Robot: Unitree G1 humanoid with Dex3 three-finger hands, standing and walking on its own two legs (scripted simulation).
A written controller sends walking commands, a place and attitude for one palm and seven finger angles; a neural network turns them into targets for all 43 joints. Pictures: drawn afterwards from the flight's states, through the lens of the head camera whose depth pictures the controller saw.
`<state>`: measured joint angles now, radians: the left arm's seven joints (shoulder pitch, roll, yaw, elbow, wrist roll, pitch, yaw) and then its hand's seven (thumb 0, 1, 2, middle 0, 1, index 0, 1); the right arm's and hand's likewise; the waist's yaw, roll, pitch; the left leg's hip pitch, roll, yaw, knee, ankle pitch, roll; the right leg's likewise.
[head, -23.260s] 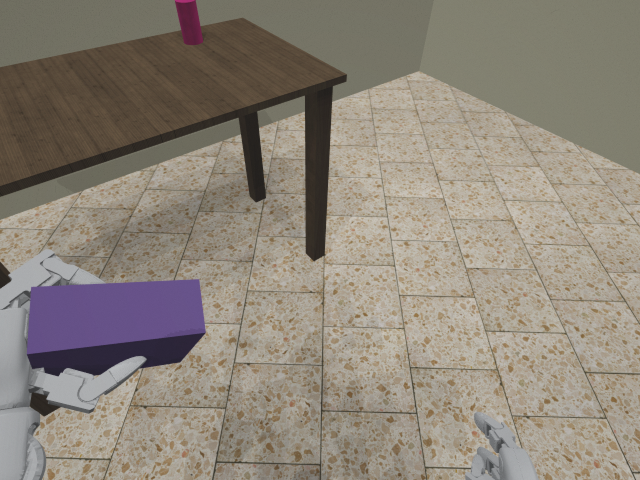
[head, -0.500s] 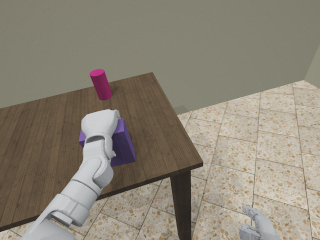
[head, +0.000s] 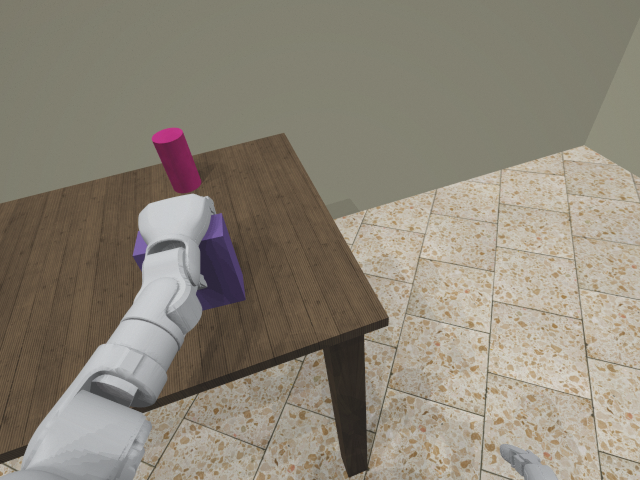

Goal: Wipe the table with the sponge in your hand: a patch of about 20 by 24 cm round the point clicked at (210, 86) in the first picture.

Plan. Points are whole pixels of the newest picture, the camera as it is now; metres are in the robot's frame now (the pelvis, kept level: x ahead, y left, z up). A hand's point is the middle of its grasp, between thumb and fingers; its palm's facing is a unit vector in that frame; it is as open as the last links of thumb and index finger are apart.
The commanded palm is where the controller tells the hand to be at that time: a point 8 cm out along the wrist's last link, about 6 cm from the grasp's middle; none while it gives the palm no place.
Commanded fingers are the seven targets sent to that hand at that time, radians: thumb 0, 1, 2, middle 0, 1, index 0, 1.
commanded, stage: wipe forward along the third lane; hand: left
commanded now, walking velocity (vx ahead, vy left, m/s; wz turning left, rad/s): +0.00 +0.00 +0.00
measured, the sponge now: (199, 278) +0.39 +0.21 +0.05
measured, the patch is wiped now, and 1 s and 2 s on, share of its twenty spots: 0.95 1.00 1.00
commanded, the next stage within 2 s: wipe back along the third lane in 0.68 s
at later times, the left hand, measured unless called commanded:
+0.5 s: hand (181, 226) +0.44 +0.23 +0.11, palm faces -0.06 -0.01 -1.00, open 9.7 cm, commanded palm +0.43 +0.25 +0.14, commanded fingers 0.00 0.10 1.30 -1.20 -1.60 -1.20 -1.60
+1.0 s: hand (176, 214) +0.47 +0.25 +0.11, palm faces -0.02 -0.02 -1.00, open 9.7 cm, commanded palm +0.43 +0.25 +0.14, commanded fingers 0.00 0.10 1.30 -1.20 -1.60 -1.20 -1.60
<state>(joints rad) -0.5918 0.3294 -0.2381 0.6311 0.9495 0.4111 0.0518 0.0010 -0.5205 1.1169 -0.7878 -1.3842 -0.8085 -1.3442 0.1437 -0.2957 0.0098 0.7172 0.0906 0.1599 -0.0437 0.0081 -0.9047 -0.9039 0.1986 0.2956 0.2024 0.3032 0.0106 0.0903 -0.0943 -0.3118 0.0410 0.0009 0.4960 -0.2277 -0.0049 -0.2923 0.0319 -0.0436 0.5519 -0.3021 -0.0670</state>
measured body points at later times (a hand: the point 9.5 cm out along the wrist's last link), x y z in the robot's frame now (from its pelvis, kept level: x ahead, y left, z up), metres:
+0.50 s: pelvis +0.01 +0.01 +0.00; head +0.02 -0.02 +0.45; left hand +0.44 +0.23 +0.16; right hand +0.11 -0.26 -0.14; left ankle +0.02 +0.16 -0.73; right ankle -0.01 -0.07 -0.73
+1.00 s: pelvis +0.02 +0.04 +0.00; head +0.04 +0.02 +0.45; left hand +0.47 +0.25 +0.16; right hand +0.09 -0.22 -0.14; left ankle +0.02 +0.16 -0.73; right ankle -0.01 -0.07 -0.73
